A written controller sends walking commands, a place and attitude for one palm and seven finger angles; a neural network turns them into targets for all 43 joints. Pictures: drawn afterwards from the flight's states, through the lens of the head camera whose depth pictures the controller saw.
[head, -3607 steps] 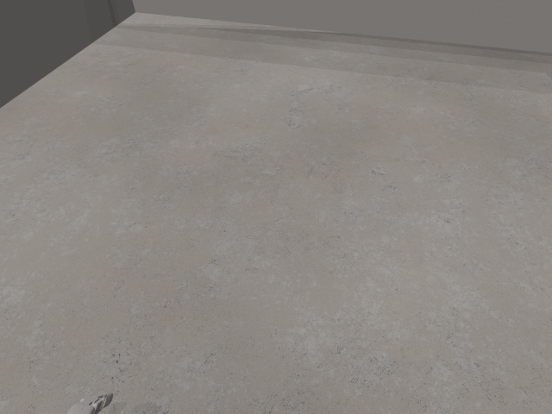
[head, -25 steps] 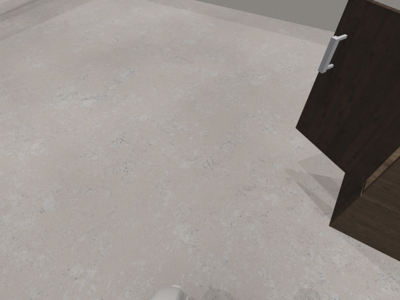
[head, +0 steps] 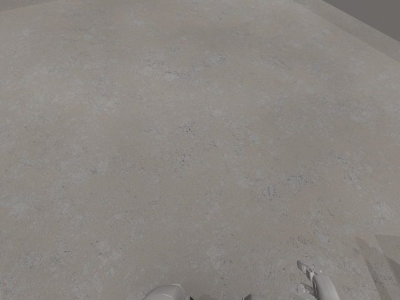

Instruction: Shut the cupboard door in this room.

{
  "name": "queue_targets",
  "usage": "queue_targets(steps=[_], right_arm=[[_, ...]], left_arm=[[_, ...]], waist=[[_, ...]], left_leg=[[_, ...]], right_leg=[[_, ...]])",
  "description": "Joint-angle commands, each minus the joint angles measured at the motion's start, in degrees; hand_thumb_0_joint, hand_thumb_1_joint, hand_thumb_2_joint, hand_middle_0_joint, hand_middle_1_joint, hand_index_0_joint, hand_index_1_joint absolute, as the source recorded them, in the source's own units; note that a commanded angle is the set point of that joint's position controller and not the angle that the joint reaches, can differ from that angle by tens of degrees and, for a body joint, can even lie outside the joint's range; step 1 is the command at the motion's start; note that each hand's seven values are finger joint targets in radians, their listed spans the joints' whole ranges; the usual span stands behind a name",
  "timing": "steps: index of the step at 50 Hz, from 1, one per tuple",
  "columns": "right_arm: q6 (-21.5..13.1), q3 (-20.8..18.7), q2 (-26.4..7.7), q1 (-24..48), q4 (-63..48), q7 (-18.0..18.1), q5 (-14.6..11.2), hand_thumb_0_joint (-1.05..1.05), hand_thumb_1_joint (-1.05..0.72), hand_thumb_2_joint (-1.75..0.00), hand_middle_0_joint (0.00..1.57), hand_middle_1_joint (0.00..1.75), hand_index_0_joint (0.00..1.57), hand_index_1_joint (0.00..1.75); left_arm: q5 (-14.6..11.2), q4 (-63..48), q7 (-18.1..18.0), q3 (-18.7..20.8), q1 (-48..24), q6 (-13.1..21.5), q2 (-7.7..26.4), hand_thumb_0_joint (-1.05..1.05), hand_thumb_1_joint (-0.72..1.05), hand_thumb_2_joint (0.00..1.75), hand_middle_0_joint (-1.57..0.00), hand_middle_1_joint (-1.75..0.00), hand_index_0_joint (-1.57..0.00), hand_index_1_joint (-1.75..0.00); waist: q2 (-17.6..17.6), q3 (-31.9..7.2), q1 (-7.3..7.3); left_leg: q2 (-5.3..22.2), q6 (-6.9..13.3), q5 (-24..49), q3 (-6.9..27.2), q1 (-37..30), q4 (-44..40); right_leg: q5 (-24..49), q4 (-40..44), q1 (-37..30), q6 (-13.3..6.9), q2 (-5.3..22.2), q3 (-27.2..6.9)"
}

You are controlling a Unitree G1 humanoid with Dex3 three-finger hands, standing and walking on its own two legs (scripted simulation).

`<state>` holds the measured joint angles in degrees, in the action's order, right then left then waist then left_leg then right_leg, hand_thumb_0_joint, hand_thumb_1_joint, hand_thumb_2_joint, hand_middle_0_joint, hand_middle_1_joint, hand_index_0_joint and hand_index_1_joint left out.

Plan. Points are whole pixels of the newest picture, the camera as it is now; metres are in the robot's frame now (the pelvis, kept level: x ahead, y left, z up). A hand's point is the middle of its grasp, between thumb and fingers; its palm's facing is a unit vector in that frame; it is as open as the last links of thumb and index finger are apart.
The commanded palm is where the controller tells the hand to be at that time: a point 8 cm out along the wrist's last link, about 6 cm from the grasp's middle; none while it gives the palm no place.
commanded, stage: walk to a spot facing it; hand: left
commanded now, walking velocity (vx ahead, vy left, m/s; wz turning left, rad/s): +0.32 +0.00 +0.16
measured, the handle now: out of the picture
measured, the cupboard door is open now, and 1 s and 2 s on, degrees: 61 61 61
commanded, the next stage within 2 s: turn to face it in 0.12 s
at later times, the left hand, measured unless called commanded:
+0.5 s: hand (150, 215) +0.31 +0.17 -0.16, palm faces -0.04 -0.98 -0.17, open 7.3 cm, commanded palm none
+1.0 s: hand (129, 167) +0.44 +0.26 -0.16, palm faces -0.21 -0.95 -0.23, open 7.4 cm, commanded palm none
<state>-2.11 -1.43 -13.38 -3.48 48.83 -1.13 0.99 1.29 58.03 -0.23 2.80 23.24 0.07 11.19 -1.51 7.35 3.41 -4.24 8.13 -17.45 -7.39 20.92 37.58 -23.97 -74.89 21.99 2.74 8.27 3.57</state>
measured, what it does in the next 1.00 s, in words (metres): walks ahead, turning right: right foot, then left foot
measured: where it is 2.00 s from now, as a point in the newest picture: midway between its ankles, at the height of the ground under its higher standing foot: (187, 250)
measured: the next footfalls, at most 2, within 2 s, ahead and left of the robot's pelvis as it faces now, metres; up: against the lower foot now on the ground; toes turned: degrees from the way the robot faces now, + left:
right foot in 0.44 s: +0.31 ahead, -0.07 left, +0.00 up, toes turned -4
left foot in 0.90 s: +0.39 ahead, +0.16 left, +0.00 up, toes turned -15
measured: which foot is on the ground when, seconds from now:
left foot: down 0.00-0.48, up 0.50-0.88, down 0.90-1.00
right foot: up 0.00-0.42, down 0.44-0.90, up 0.92-1.00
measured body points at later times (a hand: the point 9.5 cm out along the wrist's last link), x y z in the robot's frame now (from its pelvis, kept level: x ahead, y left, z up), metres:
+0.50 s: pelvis +0.22 +0.00 +0.00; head +0.26 +0.00 +0.45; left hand +0.31 +0.22 -0.15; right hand +0.11 -0.22 -0.14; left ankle +0.06 +0.05 -0.66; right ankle +0.27 -0.07 -0.72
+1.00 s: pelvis +0.33 +0.07 +0.02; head +0.38 +0.09 +0.46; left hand +0.46 +0.31 -0.14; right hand +0.40 -0.20 -0.09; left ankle +0.35 +0.17 -0.72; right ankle +0.24 -0.05 -0.65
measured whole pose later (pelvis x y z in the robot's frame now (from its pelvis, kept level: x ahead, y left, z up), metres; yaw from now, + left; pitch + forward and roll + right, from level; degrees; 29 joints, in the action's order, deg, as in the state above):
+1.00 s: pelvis +0.33 +0.07 +0.02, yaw -20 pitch +2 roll -2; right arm -0.2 -0.5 -9.3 -4.2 48.7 1.4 1.3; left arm 1.1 52.0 -0.5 6.1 12.9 -2.9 15.6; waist -3.8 4.1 3.2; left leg 2.8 1.0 -18.1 -3.8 16.7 33.0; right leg -30.4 -59.4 25.5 2.2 -3.6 -4.1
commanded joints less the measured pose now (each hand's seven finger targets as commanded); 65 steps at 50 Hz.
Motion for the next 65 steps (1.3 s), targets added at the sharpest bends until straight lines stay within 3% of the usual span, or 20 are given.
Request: queue_targets(steps=[1, 9, 16, 20, 22, 23, 24, 26, 29, 37, 40, 42, 43, 44, 45, 46, 47, 52, 59, 65], right_arm=[[-1.7, -1.6, -6.8, -9.4, 0.9, 2.1, -0.1, 0.00, -0.90, -0.90, 0.20, 0.30, 0.20, 0.30], [-1.8, -1.3, -3.1, -17.8, 6.4, 2.7, -0.7, 0.00, -0.90, -0.90, 0.20, 0.30, 0.20, 0.30], [-1.6, -0.5, -1.4, -26.1, 11.4, 4.4, 0.4, 0.00, -0.90, -0.90, 0.20, 0.30, 0.20, 0.30], [-0.9, -1.5, -4.4, -22.8, 11.1, 5.2, -0.2, 0.00, -0.90, -0.90, 0.20, 0.30, 0.20, 0.30], [-0.7, -2.1, -5.1, -18.0, 9.4, 5.0, -1.4, 0.00, -0.90, -0.90, 0.20, 0.30, 0.20, 0.30], [-0.9, -2.0, -2.3, -18.6, 8.1, 4.5, -2.1, 0.00, -0.90, -0.90, 0.20, 0.30, 0.20, 0.30], [-0.2, -2.2, -2.5, -19.8, 7.6, 4.2, -1.8, 0.00, -0.90, -0.90, 0.20, 0.30, 0.20, 0.30], [1.4, -1.9, -1.0, -16.9, 6.9, 3.5, -0.7, 0.00, -0.90, -0.90, 0.20, 0.30, 0.20, 0.30], [3.4, -1.4, 0.9, -16.3, 7.0, 2.6, -0.1, 0.00, -0.90, -0.90, 0.20, 0.30, 0.20, 0.30], [3.0, -1.9, -0.6, -7.3, 1.7, 2.9, -0.3, 0.00, -0.90, -0.90, 0.20, 0.30, 0.20, 0.30], [2.2, -1.8, -0.9, -4.5, -0.2, 3.1, -0.9, 0.00, -0.90, -0.90, 0.20, 0.30, 0.20, 0.30], [2.1, -2.2, -1.8, -6.0, -0.2, 3.4, -1.1, 0.00, -0.90, -0.90, 0.20, 0.30, 0.20, 0.30], [1.8, -2.4, -2.9, -8.9, 0.5, 3.4, -1.1, 0.00, -0.90, -0.90, 0.20, 0.30, 0.20, 0.30], [1.0, -2.9, -6.5, -10.8, 0.8, 3.6, -0.6, 0.00, -0.90, -0.90, 0.20, 0.30, 0.20, 0.30], [0.7, -3.8, -11.8, -12.0, -0.1, 3.6, 0.1, 0.00, -0.90, -0.90, 0.20, 0.30, 0.20, 0.30], [1.4, -3.7, -12.2, -13.0, -0.4, 3.8, 0.5, 0.00, -0.90, -0.90, 0.20, 0.30, 0.20, 0.30], [1.6, -3.1, -10.4, -10.9, -1.3, 3.7, 0.9, 0.00, -0.90, -0.90, 0.20, 0.30, 0.20, 0.30], [1.5, -2.2, -8.0, -6.7, -3.2, 3.8, 0.8, 0.00, -0.90, -0.90, 0.20, 0.30, 0.20, 0.30], [1.6, -3.1, -9.4, -12.8, -0.8, 3.2, 0.7, 0.00, -0.90, -0.90, 0.20, 0.30, 0.20, 0.30], [1.9, -3.9, -11.5, -12.3, 0.3, 2.7, 0.8, 0.00, -0.90, -0.90, 0.20, 0.30, 0.20, 0.30]], left_arm=[[0.8, -5.8, 0.4, 1.5, -0.2, 0.7, 3.4, 0.00, 0.90, 0.90, -0.20, -0.30, -0.20, -0.30], [0.1, -7.0, 0.7, 1.6, -9.2, -0.3, 3.1, 0.00, 0.90, 0.90, -0.20, -0.30, -0.20, -0.30], [-0.3, -7.6, 0.1, -0.1, -16.9, 0.1, 1.3, 0.00, 0.90, 0.90, -0.20, -0.30, -0.20, -0.30], [-0.1, -6.0, -0.2, 0.8, -8.3, 0.1, 3.8, 0.00, 0.90, 0.90, -0.20, -0.30, -0.20, -0.30], [0.3, -3.2, -0.3, 2.2, 3.0, 0.5, 7.0, 0.00, 0.90, 0.90, -0.20, -0.30, -0.20, -0.30], [0.6, -2.0, -0.8, 3.0, 7.4, 1.2, 11.5, 0.00, 0.90, 0.90, -0.20, -0.30, -0.20, -0.30], [-0.9, -2.8, -1.1, 2.6, 4.4, 1.2, 11.5, 0.00, 0.90, 0.90, -0.20, -0.30, -0.20, -0.30], [-0.7, -7.0, -2.2, 2.2, -7.4, 0.5, 8.0, 0.00, 0.90, 0.90, -0.20, -0.30, -0.20, -0.30], [-0.3, -8.1, -2.2, 1.9, -11.5, 0.7, 6.9, 0.00, 0.90, 0.90, -0.20, -0.30, -0.20, -0.30], [0.2, -7.0, -0.7, 3.6, -6.5, 0.5, 9.1, 0.00, 0.90, 0.90, -0.20, -0.30, -0.20, -0.30], [0.3, -8.3, -0.7, 4.4, -6.8, -0.2, 10.4, 0.00, 0.90, 0.90, -0.20, -0.30, -0.20, -0.30], [0.0, -9.1, -0.7, 4.7, -8.4, -0.6, 10.8, 0.00, 0.90, 0.90, -0.20, -0.30, -0.20, -0.30], [-0.1, -9.6, -0.9, 4.6, -10.1, -0.8, 10.1, 0.00, 0.90, 0.90, -0.20, -0.30, -0.20, -0.30], [-0.7, -10.8, -0.9, 4.1, -9.9, -1.0, 7.9, 0.00, 0.90, 0.90, -0.20, -0.30, -0.20, -0.30], [-1.4, -11.7, -0.4, 3.5, -8.2, -1.0, 5.3, 0.00, 0.90, 0.90, -0.20, -0.30, -0.20, -0.30], [-0.7, -12.0, -0.4, 3.4, -9.5, -1.1, 7.1, 0.00, 0.90, 0.90, -0.20, -0.30, -0.20, -0.30], [-0.3, -12.1, -0.2, 3.8, -9.5, -1.5, 7.8, 0.00, 0.90, 0.90, -0.20, -0.30, -0.20, -0.30], [-0.1, -12.3, 1.5, 3.7, -10.0, -3.1, 7.4, 0.00, 0.90, 0.90, -0.20, -0.30, -0.20, -0.30], [-0.1, -14.7, 2.5, 2.8, -17.0, -3.5, 6.4, 0.00, 0.90, 0.90, -0.20, -0.30, -0.20, -0.30], [-0.1, -14.7, 2.5, 2.3, -17.3, -2.9, 6.7, 0.00, 0.90, 0.90, -0.20, -0.30, -0.20, -0.30]], waist=[[5.6, -4.9, -3.02], [6.4, -2.3, -3.29], [7.0, -1.3, -5.21], [6.9, -6.2, -0.33], [3.4, -11.0, 5.51], [-8.6, -15.9, 5.62], [-8.3, -16.2, 2.15], [-3.9, -7.3, -1.91], [3.1, -6.6, -5.36], [-6.6, -11.7, -2.79], [-8.7, -12.9, -1.82], [-9.0, -12.6, -3.33], [-7.6, -13.6, -5.03], [0.7, -15.2, -5.46], [16.5, -16.4, -5.30], [13.9, -14.7, -6.31], [8.9, -12.0, -5.13], [12.4, -9.4, -3.04], [13.1, -9.3, -5.82], [15.0, -9.4, -5.34]], left_leg=[[16.6, -2.0, 25.8, 15.7, -9.8, -22.1], [12.6, -5.4, 35.6, 11.6, -15.6, -24.2], [13.9, -8.6, 65.4, 8.0, -24.7, -17.5], [17.2, -7.7, 75.9, 7.0, -24.5, -5.3], [13.4, -8.9, 60.5, 4.8, -15.1, 13.4], [2.4, -11.0, 16.2, 0.6, 0.0, 34.6], [-0.2, -9.8, -16.4, 6.0, 5.2, 43.3], [5.8, -9.3, -11.4, 11.1, 9.0, 39.9], [7.7, -10.6, -5.7, 9.3, 4.4, 31.3], [6.7, -13.1, -3.8, 7.1, 8.5, 14.8], [4.9, -12.9, -5.1, 6.5, 3.7, 5.0], [3.9, -12.6, 0.1, 6.8, -3.2, -2.6], [5.5, -12.5, 5.9, 7.1, -10.6, -10.7], [13.1, -10.4, 14.4, 12.7, -19.8, -16.4], [28.8, -3.6, 33.7, 26.2, -26.3, -17.0], [33.4, 1.7, 41.8, 27.0, -22.0, -15.5], [31.4, 2.4, 39.2, 23.0, -17.2, -16.4], [22.8, -1.8, 40.5, 8.6, -17.6, -15.4], [23.8, -1.9, 40.5, 2.8, -21.1, -14.8], [25.6, -3.0, 38.7, -0.6, -19.3, -11.0]], right_leg=[[8.2, 2.0, 11.4, 0.7, 1.0, -3.5], [20.6, 14.2, 16.6, 0.4, -2.6, -2.9], [19.8, 30.9, 12.1, -4.4, -8.3, 1.2], [16.3, 37.2, -1.9, -7.7, -11.1, 2.0], [26.3, 45.8, -18.2, -11.0, -7.4, -3.5], [57.0, 48.0, -29.8, -18.6, 7.8, -24.4], [63.5, 52.9, -26.9, -23.0, 15.2, -32.3], [43.6, 56.7, -14.8, -20.3, 10.3, -26.1], [30.7, 59.1, -4.0, -15.8, 4.2, -18.7], [45.2, 51.5, -13.9, -13.5, 0.5, -20.4], [50.6, 47.7, -15.1, -13.0, 0.5, -22.9], [46.9, 45.7, -11.1, -10.8, -0.7, -23.9], [40.8, 43.1, -7.1, -8.6, -2.2, -23.0], [27.0, 38.4, 0.3, -5.6, -7.2, -19.2], [-6.6, 25.6, 10.6, -2.1, -13.5, -10.3], [-14.5, 13.3, 10.2, -1.2, -11.1, -8.0], [-11.7, 7.5, 10.2, -0.5, -9.6, -8.0], [-2.1, 4.8, 12.3, 1.2, -6.9, -5.0], [1.5, 17.0, 10.3, 0.8, -5.7, -0.6], [2.0, 32.4, 1.4, -1.9, -7.1, 2.4]])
